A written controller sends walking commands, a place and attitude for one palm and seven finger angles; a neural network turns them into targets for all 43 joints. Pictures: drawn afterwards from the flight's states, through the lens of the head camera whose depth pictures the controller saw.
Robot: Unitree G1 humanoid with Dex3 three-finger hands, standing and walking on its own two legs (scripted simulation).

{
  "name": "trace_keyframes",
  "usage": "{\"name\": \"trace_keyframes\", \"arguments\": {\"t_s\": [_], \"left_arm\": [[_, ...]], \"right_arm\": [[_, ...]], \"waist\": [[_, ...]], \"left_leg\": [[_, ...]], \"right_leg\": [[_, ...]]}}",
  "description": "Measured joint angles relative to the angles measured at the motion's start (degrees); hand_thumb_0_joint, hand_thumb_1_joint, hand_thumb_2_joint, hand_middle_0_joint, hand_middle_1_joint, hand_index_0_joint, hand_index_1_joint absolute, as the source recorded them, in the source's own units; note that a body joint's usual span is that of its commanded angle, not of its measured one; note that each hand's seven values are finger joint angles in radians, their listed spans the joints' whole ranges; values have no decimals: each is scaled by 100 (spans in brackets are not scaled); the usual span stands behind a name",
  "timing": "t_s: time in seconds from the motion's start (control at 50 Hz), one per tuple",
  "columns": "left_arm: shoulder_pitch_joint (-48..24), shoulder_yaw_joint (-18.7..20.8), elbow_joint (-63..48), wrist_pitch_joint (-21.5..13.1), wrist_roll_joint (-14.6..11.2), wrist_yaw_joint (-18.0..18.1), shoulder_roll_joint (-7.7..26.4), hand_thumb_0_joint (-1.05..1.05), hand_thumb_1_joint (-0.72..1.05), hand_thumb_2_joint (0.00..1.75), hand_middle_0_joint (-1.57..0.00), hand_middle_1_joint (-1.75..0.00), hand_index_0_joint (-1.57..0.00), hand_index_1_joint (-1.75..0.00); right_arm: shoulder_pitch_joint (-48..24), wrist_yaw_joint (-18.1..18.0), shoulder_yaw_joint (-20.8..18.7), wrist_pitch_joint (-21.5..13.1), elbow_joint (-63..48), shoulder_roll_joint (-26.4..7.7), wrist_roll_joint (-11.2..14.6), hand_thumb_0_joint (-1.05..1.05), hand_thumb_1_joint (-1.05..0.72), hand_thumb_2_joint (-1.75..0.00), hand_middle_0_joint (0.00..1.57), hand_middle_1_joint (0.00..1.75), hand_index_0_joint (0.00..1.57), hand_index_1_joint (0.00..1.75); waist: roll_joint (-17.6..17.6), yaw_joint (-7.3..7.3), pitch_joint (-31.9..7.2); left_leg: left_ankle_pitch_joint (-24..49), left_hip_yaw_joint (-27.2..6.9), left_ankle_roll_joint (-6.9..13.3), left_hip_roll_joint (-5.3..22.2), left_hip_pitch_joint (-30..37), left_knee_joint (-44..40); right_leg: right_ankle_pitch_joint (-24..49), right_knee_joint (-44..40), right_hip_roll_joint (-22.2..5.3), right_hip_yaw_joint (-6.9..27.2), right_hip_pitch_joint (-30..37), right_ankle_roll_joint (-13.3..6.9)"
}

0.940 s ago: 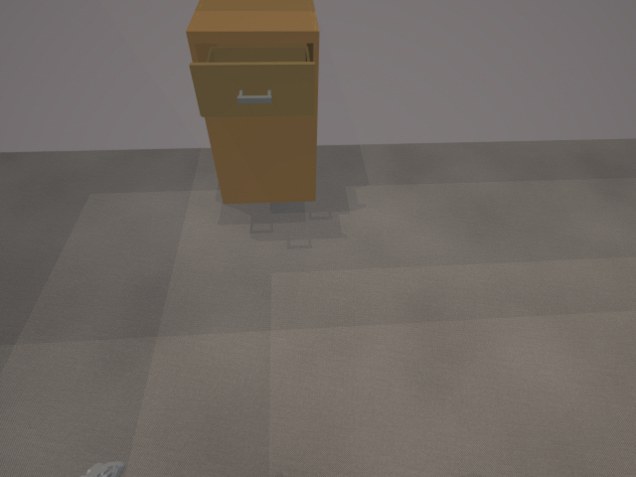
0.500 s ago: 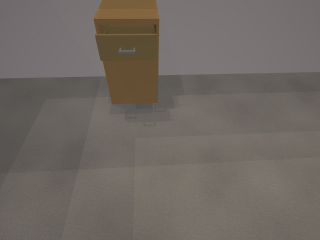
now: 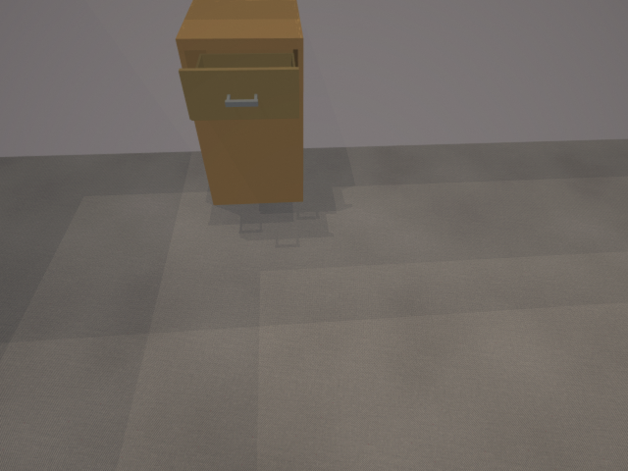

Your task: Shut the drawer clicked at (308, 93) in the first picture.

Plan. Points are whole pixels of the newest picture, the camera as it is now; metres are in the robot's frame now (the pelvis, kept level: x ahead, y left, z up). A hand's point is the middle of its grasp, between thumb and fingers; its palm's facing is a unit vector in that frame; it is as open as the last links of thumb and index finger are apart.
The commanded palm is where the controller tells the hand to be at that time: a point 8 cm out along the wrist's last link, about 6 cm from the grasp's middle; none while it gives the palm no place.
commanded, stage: look at it before walking up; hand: left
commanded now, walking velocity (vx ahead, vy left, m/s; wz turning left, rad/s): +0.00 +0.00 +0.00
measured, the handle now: (242, 100) +1.24 +0.31 -0.14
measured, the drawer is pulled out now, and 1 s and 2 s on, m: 0.16 0.16 0.16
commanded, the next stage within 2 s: walk to a spot facing it in 0.50 s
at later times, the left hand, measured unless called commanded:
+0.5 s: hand out of the picture +0.07 +0.25 -0.16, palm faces -0.03 -0.94 -0.33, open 7.4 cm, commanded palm none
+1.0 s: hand out of the picture +0.05 +0.21 -0.19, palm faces +0.00 -0.99 -0.14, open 7.4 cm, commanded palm none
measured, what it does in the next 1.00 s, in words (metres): walks ahead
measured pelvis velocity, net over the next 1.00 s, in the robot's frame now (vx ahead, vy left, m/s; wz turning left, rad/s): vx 0.09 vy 0.04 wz -0.02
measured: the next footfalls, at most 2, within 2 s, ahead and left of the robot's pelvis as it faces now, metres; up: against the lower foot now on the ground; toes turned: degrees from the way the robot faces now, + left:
right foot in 1.34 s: +0.40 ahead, -0.09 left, +0.00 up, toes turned -10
left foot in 1.82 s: +0.59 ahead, +0.15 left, +0.00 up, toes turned +12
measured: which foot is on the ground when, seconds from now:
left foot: down 0.00-1.00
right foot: down 0.00-0.90, up 0.92-1.00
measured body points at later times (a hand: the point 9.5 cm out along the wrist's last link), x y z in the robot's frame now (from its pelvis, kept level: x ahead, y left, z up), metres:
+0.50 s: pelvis +0.01 +0.00 +0.00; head +0.01 +0.01 +0.45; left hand +0.07 +0.30 -0.13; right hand +0.08 -0.29 -0.13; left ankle +0.01 +0.13 -0.74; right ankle +0.02 -0.12 -0.74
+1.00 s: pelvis +0.09 +0.04 -0.01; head +0.09 +0.06 +0.44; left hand +0.05 +0.27 -0.18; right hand +0.06 -0.20 -0.15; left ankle +0.03 +0.12 -0.74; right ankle +0.03 -0.10 -0.69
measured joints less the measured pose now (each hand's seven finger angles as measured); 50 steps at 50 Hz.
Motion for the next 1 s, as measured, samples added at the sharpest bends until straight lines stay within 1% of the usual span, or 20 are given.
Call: {"name": "trace_keyframes", "arguments": {"t_s": [0.46,0.66,0.72,0.78,0.82,0.86,0.9,0.92,0.96,1.0], "left_arm": [[22,10,55,-3,12,6,12,0,90,90,-20,-30,-20,-30],[4,18,51,-8,11,40,-7,0,90,90,-20,-30,-20,-30],[164,27,48,33,38,40,-117,0,90,90,-20,-30,-20,-30],[455,55,17,54,59,-12,-276,0,90,90,-20,-30,-20,-30],[664,87,-2,34,58,-29,-396,0,90,90,-20,-30,-20,-30],[878,118,8,-3,54,-38,-508,0,90,90,-20,-30,-20,-30],[1082,147,56,0,44,-48,-594,0,90,90,-20,-30,-20,-30],[1186,166,98,25,34,-54,-623,0,90,90,-20,-30,-20,-30],[1317,179,219,102,57,-57,-711,0,90,90,-20,-30,-20,-30],[1318,199,289,124,90,-77,-775,1,90,90,-20,-30,-20,-30]], "right_arm": [[-108,-15,-5,-43,3,12,14,0,-91,-90,20,30,20,30],[-149,-38,7,-37,-7,5,2,0,-91,-90,20,30,20,30],[-9,-31,9,18,-5,110,-41,0,-91,-90,20,30,20,30],[273,1,7,65,-8,268,-72,0,-91,-90,20,30,20,30],[487,20,-12,78,-7,379,-76,0,-91,-90,20,30,20,30],[678,39,-30,50,-4,483,-67,0,-91,-90,20,30,20,30],[834,42,-50,-29,0,593,-53,0,-91,-90,20,30,20,30],[897,32,-62,-86,5,668,-62,0,-91,-90,20,30,20,30],[1075,-12,-93,-222,-29,791,-75,0,-91,-90,20,30,20,30],[1312,-75,-94,-330,-27,915,-56,0,-91,-90,20,30,20,30]], "waist": [[-16,38,35],[6,46,-13],[22,59,-149],[25,77,-311],[16,77,-361],[-10,80,-351],[-89,87,-296],[-187,93,-278],[-240,49,-260],[-228,-52,-214]], "left_leg": [[-11,35,30,-33,55,-100],[-40,21,17,-29,109,-130],[-311,30,22,0,27,159],[-1001,49,70,51,-147,683],[-1245,158,96,108,-322,1090],[-1239,292,120,150,-403,1188],[-882,406,182,124,-311,1035],[-866,501,229,62,-252,1047],[-1036,647,304,27,-83,963],[-1051,684,331,11,160,665]], "right_leg": [[-24,-58,-33,35,27,32],[-67,-74,-31,20,80,28],[-223,92,-3,22,47,15],[-434,242,28,-5,36,-21],[-543,278,31,-68,81,-29],[-660,323,12,-113,149,-6],[-872,553,-50,-87,151,37],[-1038,841,-117,-23,56,-42],[-1469,1977,-126,-23,-403,-123],[-1433,3054,-125,-108,-934,-163]]}}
